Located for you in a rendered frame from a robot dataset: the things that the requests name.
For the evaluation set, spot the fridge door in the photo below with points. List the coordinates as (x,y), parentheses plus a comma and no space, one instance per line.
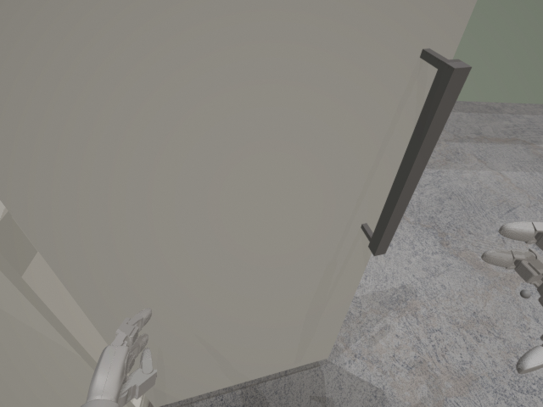
(212,160)

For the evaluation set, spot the right robot hand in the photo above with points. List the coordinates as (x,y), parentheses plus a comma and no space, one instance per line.
(529,265)

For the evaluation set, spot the handle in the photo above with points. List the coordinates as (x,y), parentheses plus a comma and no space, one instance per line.
(442,96)

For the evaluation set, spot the left robot hand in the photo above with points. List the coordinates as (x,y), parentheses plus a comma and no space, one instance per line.
(117,360)

